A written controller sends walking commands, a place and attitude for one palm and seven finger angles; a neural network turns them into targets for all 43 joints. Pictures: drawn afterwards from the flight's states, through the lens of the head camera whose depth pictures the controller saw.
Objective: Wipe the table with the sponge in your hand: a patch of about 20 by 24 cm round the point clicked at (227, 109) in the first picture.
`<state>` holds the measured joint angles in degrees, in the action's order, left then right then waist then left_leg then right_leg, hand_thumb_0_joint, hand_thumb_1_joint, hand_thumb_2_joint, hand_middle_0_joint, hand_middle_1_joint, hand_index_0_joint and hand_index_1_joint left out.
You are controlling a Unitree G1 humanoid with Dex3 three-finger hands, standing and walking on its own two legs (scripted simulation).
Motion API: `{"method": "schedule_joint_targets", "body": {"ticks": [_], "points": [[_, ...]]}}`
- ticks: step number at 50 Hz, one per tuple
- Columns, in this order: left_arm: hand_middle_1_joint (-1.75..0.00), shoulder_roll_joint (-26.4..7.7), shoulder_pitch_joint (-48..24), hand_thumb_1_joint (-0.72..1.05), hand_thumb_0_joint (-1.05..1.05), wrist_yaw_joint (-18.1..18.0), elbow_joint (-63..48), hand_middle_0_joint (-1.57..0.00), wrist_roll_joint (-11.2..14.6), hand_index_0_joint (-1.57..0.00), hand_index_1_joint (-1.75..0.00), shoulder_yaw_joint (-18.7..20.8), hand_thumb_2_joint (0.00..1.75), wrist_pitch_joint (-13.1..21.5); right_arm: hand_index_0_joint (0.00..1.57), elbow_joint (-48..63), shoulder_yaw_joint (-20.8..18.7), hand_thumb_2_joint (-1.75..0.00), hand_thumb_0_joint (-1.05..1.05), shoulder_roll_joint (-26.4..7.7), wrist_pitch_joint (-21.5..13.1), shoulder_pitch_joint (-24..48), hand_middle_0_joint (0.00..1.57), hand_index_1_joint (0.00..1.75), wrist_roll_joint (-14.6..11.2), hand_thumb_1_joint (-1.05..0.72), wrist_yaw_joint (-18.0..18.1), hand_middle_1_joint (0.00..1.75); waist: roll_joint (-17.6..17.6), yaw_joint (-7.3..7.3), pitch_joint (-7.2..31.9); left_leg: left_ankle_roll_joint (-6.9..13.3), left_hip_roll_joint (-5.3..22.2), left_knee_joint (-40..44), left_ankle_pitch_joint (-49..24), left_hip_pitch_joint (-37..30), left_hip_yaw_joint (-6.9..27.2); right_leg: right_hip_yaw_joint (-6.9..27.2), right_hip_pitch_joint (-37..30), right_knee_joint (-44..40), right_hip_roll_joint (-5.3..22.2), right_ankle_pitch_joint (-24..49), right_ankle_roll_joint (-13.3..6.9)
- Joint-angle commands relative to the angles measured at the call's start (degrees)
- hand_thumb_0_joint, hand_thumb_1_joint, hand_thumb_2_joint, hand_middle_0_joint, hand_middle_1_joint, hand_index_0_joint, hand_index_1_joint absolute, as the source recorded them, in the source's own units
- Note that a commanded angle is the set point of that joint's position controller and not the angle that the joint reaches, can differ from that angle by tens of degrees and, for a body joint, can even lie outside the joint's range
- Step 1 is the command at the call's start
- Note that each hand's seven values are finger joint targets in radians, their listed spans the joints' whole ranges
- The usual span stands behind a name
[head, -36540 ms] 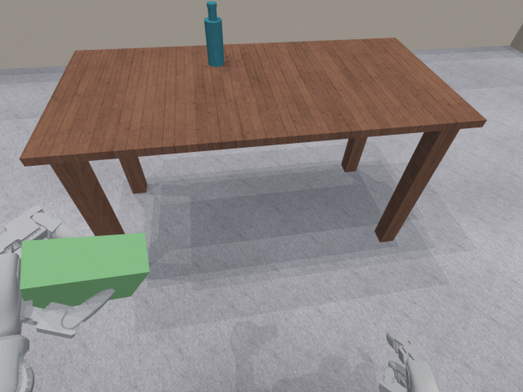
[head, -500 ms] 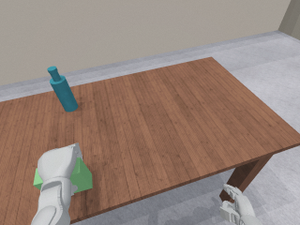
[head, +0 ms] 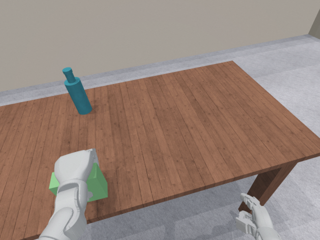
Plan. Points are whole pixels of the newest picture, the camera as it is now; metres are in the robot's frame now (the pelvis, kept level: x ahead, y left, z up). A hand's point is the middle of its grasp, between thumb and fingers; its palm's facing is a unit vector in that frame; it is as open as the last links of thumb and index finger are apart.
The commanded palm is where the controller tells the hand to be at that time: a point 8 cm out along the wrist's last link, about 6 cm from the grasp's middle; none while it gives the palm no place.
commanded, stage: slide across to the third lane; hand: left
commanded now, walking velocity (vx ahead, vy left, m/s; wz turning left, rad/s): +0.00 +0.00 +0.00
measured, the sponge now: (83, 188) +0.24 +0.27 -0.03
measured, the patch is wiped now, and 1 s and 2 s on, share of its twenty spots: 0.85 0.90 0.95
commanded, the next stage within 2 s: wipe forward along the third lane in 0.40 s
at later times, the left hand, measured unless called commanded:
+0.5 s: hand (109, 169) +0.28 +0.19 +0.02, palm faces -0.02 -0.07 -1.00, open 9.2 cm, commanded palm +0.25 +0.17 +0.07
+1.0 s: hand (110, 162) +0.30 +0.20 +0.02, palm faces -0.07 -0.05 -1.00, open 9.2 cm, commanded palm +0.29 +0.20 +0.05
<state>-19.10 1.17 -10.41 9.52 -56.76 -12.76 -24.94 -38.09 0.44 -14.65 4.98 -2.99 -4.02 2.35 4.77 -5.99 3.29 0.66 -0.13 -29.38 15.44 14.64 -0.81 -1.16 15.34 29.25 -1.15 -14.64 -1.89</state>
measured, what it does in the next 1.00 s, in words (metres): stands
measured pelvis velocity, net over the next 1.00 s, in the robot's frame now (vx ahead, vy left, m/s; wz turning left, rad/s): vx -0.02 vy -0.03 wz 0.00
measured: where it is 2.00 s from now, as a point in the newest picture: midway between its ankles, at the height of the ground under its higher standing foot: outside the picture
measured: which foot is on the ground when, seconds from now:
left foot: down 0.00-1.00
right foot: down 0.00-1.00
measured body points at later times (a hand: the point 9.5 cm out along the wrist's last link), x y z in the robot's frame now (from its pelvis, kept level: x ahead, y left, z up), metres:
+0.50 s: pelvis +0.00 -0.01 +0.00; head -0.02 -0.05 +0.45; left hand +0.28 +0.19 +0.08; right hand +0.24 -0.21 -0.09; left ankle +0.00 +0.11 -0.74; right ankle +0.01 -0.10 -0.74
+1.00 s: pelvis -0.02 -0.03 +0.00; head -0.03 -0.07 +0.44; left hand +0.30 +0.20 +0.08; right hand +0.19 -0.26 -0.11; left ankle +0.00 +0.11 -0.74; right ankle +0.01 -0.10 -0.74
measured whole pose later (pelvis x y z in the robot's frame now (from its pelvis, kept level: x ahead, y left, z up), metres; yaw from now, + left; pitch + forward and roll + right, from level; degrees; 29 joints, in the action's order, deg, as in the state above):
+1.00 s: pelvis -0.02 -0.03 +0.00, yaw +0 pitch +3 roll +1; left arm -14.3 -17.3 -11.8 30.2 -57.4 -14.0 -24.4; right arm -40.8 0.8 -14.9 7.8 -3.7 -4.8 4.0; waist 3.6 -4.3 5.3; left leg -0.5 1.2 -30.9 14.4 19.8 -0.1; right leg -1.7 21.4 32.4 -2.6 -14.1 -4.1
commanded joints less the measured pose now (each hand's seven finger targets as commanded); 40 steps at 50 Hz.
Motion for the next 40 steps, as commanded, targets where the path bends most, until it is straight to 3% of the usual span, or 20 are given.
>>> {"method": "schedule_joint_targets", "body": {"ticks": [1,3,4,10,13,15,18,20,22,23,26,28,31,33,34,35,37,38,39,40], "points": [[-1.60,0.8,-13.1,0.10,0.00,0.0,-7.4,-1.20,1.8,-1.20,-1.60,-2.6,1.30,3.4,0.20,9.4,-1.9,-0.90,0.00,-5.5,-3.4,11.1,0.20,0.30,0.2,-0.90,-0.1,0.30,-8.3,2.16,7.5,1.8,-1.4,3.6,-7.1,-2.6,3.8,4.6,-0.8,-5.2,-0.9,6.9,-2.3],[-1.60,1.0,-13.2,0.10,0.00,-0.3,-7.6,-1.20,1.7,-1.20,-1.60,-2.7,1.30,3.4,0.20,9.4,-2.1,-0.90,0.00,-5.6,-3.4,11.3,0.20,0.30,0.2,-0.90,-0.4,0.30,-8.2,1.90,7.9,1.7,-1.3,3.8,-7.2,-2.7,4.1,4.9,-0.7,-4.9,-1.2,6.5,-2.5],[-1.60,2.9,-14.2,0.10,0.00,-0.4,-7.7,-1.20,1.7,-1.20,-1.60,-4.8,1.30,3.4,0.20,9.7,-2.0,-0.90,0.00,-5.3,-3.3,11.2,0.20,0.30,0.0,-0.90,-0.4,0.30,-7.3,2.15,8.2,1.8,-1.2,3.5,-7.1,-2.8,3.8,3.7,-0.5,-4.6,-1.1,6.3,-2.3],[-1.60,6.5,-18.9,0.10,0.00,-0.9,-5.7,-1.20,1.2,-1.20,-1.60,-9.1,1.30,3.0,0.20,9.4,-2.0,-0.90,0.00,-4.9,-3.2,11.5,0.20,0.30,-0.4,-0.90,-0.9,0.30,-9.4,2.74,9.0,1.8,-1.0,3.2,-6.4,-3.0,4.2,2.8,1.0,-3.9,-1.1,5.0,-2.2],[-1.60,4.4,-20.5,0.10,0.00,-1.7,-4.3,-1.20,0.9,-1.20,-1.60,-6.9,1.30,2.0,0.20,8.8,-2.1,-0.90,0.00,-5.3,-2.5,12.0,0.20,0.30,-0.3,-0.90,-1.0,0.30,-8.7,2.43,9.5,1.4,-0.9,3.4,-6.2,-2.7,4.1,3.6,0.6,-3.9,-1.2,4.9,-2.5],[-1.60,8.3,-20.6,0.10,0.00,-1.9,-3.1,-1.20,0.7,-1.20,-1.60,-10.4,1.30,1.3,0.20,9.1,-1.9,-0.90,0.00,-4.7,-2.2,12.2,0.20,0.30,-0.7,-0.90,-1.6,0.30,-9.3,2.48,9.4,1.5,-0.9,2.9,-7.0,-2.6,4.0,2.3,0.9,-3.1,-1.0,5.8,-2.4],[-1.60,6.4,-18.6,0.10,0.00,-2.7,-2.5,-1.20,0.4,-1.20,-1.60,-8.0,1.30,0.1,0.20,9.0,-2.3,-0.90,0.00,-5.1,-1.3,13.0,0.20,0.30,-0.5,-0.90,-2.3,0.30,-8.8,1.31,10.6,1.2,-0.8,2.9,-8.8,-2.4,3.9,2.8,-0.5,-2.7,-1.1,7.7,-2.8],[-1.60,7.8,-18.8,0.10,0.00,-3.1,-2.2,-1.20,0.4,-1.20,-1.60,-9.3,1.30,-0.9,0.20,9.5,-2.0,-0.90,0.00,-4.6,-0.8,13.6,0.20,0.30,-0.8,-0.90,-2.7,0.30,-9.4,1.38,10.3,1.3,-0.9,2.6,-9.0,-2.1,3.5,2.4,-0.9,-2.5,-0.9,8.5,-2.6],[-1.60,5.7,-19.0,0.10,0.00,-3.4,-1.4,-1.20,0.2,-1.20,-1.60,-7.3,1.30,-2.1,0.20,9.2,-1.9,-0.90,0.00,-4.9,0.1,14.1,0.20,0.30,-0.7,-0.90,-2.7,0.30,-10.1,1.08,9.7,1.3,-1.0,2.8,-8.8,-1.4,3.1,3.1,-1.7,-2.9,-0.7,9.1,-2.6],[-1.60,3.0,-17.6,0.10,0.00,-3.8,-1.4,-1.20,0.6,-1.20,-1.60,-4.1,1.30,-2.6,0.20,9.2,-2.1,-0.90,0.00,-5.2,0.4,14.5,0.20,0.30,-0.6,-0.90,-2.5,0.30,-10.1,0.33,10.1,1.3,-1.2,3.1,-7.9,-1.0,3.1,4.1,-2.7,-3.6,-0.8,8.2,-2.6],[-1.60,5.4,-19.0,0.10,0.00,-3.8,-0.1,-1.20,0.7,-1.20,-1.60,-6.3,1.30,-4.2,0.20,9.2,-1.6,-0.90,0.00,-4.9,0.9,15.0,0.20,0.30,-0.9,-0.90,-2.4,0.30,-10.5,1.16,8.2,1.4,-1.3,2.9,-8.2,-0.9,2.4,3.7,-2.4,-3.8,-0.4,9.6,-2.4],[-1.60,2.2,-20.5,0.10,0.00,-3.9,0.9,-1.20,0.4,-1.20,-1.60,-3.5,1.30,-4.8,0.20,8.6,-1.7,-0.90,0.00,-5.4,1.4,14.9,0.20,0.30,-0.8,-0.90,-2.0,0.30,-10.1,1.19,8.5,1.4,-1.5,3.1,-7.4,-0.7,2.4,5.0,-2.4,-4.5,-0.6,8.9,-2.5],[-1.60,3.8,-24.1,0.10,0.00,-3.2,3.4,-1.20,0.0,-1.20,-1.60,-5.5,1.30,-5.3,0.20,8.3,-1.3,-0.90,0.00,-5.2,1.5,14.4,0.20,0.30,-1.1,-0.90,-1.3,0.30,-9.2,2.07,7.7,1.6,-1.9,3.0,-5.9,-0.4,1.7,4.8,-1.5,-5.0,-0.3,7.4,-2.2],[-1.60,0.1,-24.2,0.10,0.00,-3.1,5.1,-1.20,-0.7,-1.20,-1.60,-2.0,1.30,-5.1,0.20,7.8,-1.4,-0.90,0.00,-5.8,1.6,13.8,0.20,0.30,-1.0,-0.90,-1.0,0.30,-8.5,1.70,8.2,1.4,-2.0,3.1,-5.5,0.1,2.0,6.0,-1.5,-5.1,-0.5,6.7,-2.5],[-1.60,2.9,-24.8,0.10,0.00,-2.7,5.5,-1.20,-0.6,-1.20,-1.60,-4.8,1.30,-4.9,0.20,8.2,-1.2,-0.90,0.00,-5.3,1.5,13.7,0.20,0.30,-1.0,-0.90,-0.8,0.30,-7.9,2.17,8.5,1.6,-2.2,2.8,-5.4,0.1,1.4,5.2,-1.7,-4.9,-0.2,6.9,-2.3],[-1.60,0.8,-25.8,0.10,0.00,-2.8,6.9,-1.20,-0.8,-1.20,-1.60,-2.7,1.30,-4.4,0.20,7.7,-1.3,-0.90,0.00,-5.5,1.5,12.9,0.20,0.30,-1.0,-0.90,-0.4,0.30,-9.8,2.23,9.0,1.6,-2.3,2.5,-5.2,0.5,1.5,5.8,-1.6,-5.0,-0.3,7.0,-2.2],[-1.60,1.1,-25.6,0.10,0.00,-2.5,9.1,-1.20,-0.9,-1.20,-1.60,-2.6,1.30,-3.7,0.20,7.5,-1.2,-0.90,0.00,-5.6,1.2,12.3,0.20,0.30,-0.9,-0.90,0.0,0.30,-10.4,2.34,8.4,1.5,-2.4,2.3,-4.8,1.5,1.3,6.2,-1.5,-5.1,-0.1,7.6,-2.1],[-1.60,-2.1,-25.7,0.10,0.00,-2.7,9.8,-1.20,-1.0,-1.20,-1.60,0.7,1.30,-3.1,0.20,7.0,-1.4,-0.90,0.00,-6.2,1.1,11.8,0.20,0.30,-0.7,-0.90,0.2,0.30,-10.5,2.03,8.9,1.4,-2.4,2.5,-4.1,1.9,1.6,7.2,-1.5,-5.4,-0.3,6.5,-2.3],[-1.60,0.7,-27.4,0.10,0.00,-2.4,10.2,-1.20,-1.2,-1.20,-1.60,-2.1,1.30,-2.8,0.20,7.4,-1.2,-0.90,0.00,-5.7,1.0,11.7,0.20,0.30,-0.8,-0.90,0.5,0.30,-10.2,2.73,8.9,1.5,-2.6,2.2,-3.8,2.2,1.0,6.6,-1.2,-5.2,0.0,6.4,-2.0],[-1.60,0.6,-28.5,0.10,0.00,-2.4,11.6,-1.20,-1.0,-1.20,-1.60,-2.0,1.30,-2.4,0.20,7.2,-1.2,-0.90,0.00,-5.7,0.8,11.2,0.20,0.30,-0.8,-0.90,0.7,0.30,-11.7,3.07,7.7,1.6,-2.5,2.1,-2.8,2.9,1.1,6.7,-0.2,-5.7,0.1,5.2,-1.8]]}}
